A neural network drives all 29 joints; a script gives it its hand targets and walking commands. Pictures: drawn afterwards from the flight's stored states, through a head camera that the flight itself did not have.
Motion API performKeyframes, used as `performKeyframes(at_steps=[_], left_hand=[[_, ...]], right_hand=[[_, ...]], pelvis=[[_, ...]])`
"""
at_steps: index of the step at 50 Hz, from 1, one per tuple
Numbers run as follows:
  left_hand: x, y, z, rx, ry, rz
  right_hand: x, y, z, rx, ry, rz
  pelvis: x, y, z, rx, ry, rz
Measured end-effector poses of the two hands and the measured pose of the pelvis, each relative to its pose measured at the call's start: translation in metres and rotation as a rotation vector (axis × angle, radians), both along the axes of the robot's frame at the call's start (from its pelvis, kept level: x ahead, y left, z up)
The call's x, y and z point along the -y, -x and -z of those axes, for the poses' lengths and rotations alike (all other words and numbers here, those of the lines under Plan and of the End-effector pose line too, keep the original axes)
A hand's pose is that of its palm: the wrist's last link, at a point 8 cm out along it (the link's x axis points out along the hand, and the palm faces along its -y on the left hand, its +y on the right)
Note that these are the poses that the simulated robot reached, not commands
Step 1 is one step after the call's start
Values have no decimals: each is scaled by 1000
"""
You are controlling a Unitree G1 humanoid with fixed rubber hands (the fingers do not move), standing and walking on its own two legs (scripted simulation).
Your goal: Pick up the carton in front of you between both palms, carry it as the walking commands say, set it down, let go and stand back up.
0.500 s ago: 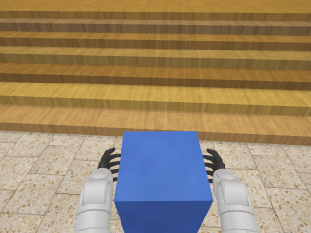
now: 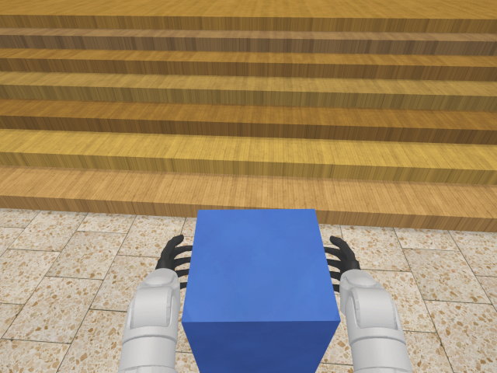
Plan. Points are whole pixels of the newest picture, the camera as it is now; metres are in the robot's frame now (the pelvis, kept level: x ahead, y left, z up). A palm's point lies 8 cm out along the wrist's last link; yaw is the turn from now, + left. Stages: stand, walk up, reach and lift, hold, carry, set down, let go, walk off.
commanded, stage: hold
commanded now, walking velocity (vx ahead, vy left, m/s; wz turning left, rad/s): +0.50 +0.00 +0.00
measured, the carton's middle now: (256, 295) +0.30 +0.00 -0.03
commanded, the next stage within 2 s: carry in 0.02 s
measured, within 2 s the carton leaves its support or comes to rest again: neither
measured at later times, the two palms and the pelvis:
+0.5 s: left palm (171, 225) +0.40 +0.16 +0.06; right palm (328, 220) +0.41 -0.14 +0.06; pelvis +0.14 +0.00 -0.02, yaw +2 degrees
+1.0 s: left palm (205, 150) +0.68 +0.13 +0.06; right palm (317, 146) +0.70 -0.17 +0.05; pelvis +0.42 -0.04 -0.01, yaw +3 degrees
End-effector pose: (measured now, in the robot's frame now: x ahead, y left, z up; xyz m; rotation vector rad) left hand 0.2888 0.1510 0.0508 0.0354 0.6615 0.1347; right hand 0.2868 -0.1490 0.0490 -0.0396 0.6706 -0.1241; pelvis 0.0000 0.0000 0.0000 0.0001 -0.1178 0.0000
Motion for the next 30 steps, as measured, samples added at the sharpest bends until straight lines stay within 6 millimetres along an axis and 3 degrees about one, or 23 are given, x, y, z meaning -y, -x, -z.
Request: performKeyframes(at_steps=[7,12,21,25,30], left_hand=[[-2,-10,-2,29,10,-7],[-8,-29,-10,67,36,-26],[-2,-88,-14,2,72,-49],[-11,-110,-10,-32,81,-81],[-17,-158,-15,-51,82,-70]], right_hand=[[-2,-10,-3,29,-9,7],[-8,-31,-12,66,-29,19],[-2,-87,-14,1,-40,35],[-11,-120,-16,-33,-66,31],[-17,-162,-17,-51,-60,39]], pelvis=[[-1,-11,6,-98,3,-7],[-7,-34,16,-145,4,-8],[-1,-101,22,-207,22,-23],[-4,-136,19,-220,-11,-32],[-14,-184,15,-212,-9,30]])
